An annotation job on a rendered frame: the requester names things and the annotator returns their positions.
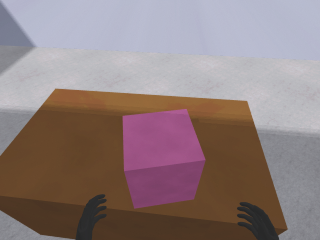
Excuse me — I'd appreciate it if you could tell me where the carton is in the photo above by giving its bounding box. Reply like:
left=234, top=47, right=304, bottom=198
left=122, top=109, right=206, bottom=209

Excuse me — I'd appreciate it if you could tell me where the right robot hand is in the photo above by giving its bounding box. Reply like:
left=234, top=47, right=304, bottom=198
left=237, top=202, right=279, bottom=240

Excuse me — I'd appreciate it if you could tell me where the left robot hand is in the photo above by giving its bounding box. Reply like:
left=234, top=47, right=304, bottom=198
left=75, top=194, right=107, bottom=240

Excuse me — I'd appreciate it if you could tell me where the pedestal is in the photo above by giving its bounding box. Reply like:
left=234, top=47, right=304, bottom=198
left=0, top=88, right=288, bottom=240

